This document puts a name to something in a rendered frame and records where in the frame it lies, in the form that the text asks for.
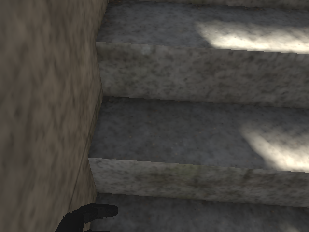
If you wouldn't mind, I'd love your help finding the robot left hand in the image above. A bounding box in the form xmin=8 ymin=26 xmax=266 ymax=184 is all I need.
xmin=51 ymin=203 xmax=119 ymax=232

